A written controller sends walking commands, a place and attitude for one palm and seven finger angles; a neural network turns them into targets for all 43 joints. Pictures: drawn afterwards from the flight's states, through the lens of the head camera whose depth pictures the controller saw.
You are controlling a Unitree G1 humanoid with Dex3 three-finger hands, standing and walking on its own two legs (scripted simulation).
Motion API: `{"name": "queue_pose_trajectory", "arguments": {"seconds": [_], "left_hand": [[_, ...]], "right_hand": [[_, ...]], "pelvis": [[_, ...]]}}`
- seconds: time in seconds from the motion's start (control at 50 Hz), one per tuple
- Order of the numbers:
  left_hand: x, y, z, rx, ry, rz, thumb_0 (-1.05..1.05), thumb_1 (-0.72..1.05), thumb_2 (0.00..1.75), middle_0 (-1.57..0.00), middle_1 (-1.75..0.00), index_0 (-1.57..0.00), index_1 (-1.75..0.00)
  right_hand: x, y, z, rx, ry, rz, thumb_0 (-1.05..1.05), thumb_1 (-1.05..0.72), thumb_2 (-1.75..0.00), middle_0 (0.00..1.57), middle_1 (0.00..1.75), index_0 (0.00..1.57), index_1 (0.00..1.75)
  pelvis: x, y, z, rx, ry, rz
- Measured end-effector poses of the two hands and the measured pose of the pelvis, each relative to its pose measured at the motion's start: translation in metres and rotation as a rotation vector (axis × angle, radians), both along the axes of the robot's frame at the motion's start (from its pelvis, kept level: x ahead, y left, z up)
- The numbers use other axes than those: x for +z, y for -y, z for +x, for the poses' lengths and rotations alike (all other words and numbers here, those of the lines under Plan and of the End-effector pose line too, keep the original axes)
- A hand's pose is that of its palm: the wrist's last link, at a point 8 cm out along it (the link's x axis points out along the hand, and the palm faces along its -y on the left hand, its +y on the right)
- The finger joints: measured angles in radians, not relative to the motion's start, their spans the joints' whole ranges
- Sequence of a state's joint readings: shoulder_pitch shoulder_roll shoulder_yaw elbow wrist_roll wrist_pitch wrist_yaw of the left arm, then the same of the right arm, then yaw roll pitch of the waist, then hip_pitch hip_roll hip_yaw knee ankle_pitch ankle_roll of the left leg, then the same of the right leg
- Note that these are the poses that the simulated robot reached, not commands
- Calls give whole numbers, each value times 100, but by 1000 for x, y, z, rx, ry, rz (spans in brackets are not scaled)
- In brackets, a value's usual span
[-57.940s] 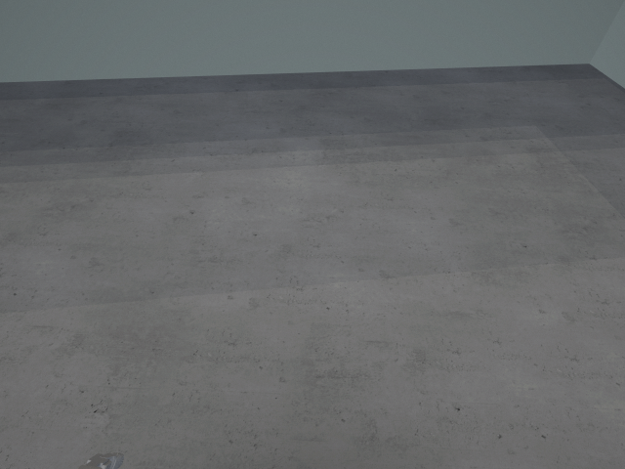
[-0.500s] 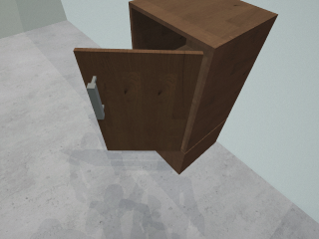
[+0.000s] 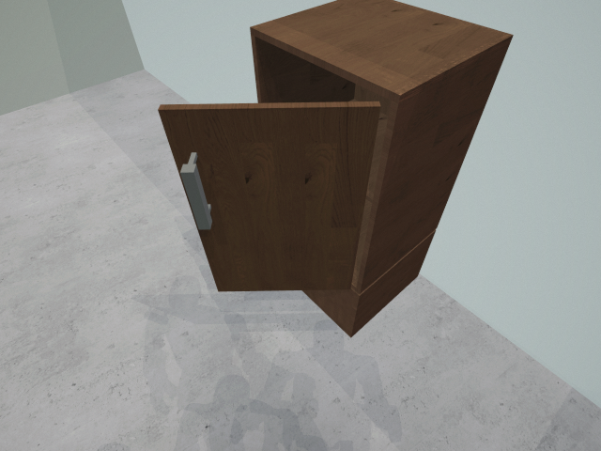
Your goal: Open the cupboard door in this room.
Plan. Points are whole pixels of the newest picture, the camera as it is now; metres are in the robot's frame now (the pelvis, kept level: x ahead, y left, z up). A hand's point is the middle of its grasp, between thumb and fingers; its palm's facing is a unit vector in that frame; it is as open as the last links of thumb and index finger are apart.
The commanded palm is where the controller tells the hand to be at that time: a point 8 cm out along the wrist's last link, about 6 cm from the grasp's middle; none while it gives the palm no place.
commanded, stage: come to a stop and stand still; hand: left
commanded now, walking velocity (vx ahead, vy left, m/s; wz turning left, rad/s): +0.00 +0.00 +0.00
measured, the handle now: (199, 191) +0.59 +0.25 -0.02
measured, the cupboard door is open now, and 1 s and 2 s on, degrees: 49 49 49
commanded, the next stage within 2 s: look again from close up in 0.16 s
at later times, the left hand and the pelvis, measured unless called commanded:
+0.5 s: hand out of the picture +0.03 +0.17 -0.17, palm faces -0.01 -0.98 -0.19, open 7.3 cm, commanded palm none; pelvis +0.02 +0.00 +0.00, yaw +0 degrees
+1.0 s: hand out of the picture +0.12 +0.20 -0.12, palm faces +0.21 -0.95 -0.23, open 7.2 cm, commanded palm +0.14 +0.23 -0.06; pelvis +0.03 +0.00 +0.00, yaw +1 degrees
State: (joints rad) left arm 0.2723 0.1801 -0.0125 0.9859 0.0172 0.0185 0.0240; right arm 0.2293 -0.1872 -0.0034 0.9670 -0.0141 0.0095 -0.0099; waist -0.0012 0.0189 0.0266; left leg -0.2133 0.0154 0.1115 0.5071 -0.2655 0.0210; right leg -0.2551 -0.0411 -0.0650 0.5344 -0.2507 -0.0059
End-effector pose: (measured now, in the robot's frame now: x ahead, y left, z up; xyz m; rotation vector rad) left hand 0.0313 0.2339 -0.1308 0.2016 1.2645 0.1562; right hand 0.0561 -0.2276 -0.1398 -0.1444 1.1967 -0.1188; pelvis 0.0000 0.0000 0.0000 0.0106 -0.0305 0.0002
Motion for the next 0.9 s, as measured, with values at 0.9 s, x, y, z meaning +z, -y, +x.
{"name": "queue_pose_trajectory", "arguments": {"seconds": [0.9], "left_hand": [[-10, 14, 4, 24, -117, -49, 1, 92, 90, -20, -29, -20, -30]], "right_hand": [[-1, -6, -19, -35, -175, -11, 1, -92, -90, 20, 30, 20, 30]], "pelvis": [[5, 1, 34, -8, -12, -1]]}}
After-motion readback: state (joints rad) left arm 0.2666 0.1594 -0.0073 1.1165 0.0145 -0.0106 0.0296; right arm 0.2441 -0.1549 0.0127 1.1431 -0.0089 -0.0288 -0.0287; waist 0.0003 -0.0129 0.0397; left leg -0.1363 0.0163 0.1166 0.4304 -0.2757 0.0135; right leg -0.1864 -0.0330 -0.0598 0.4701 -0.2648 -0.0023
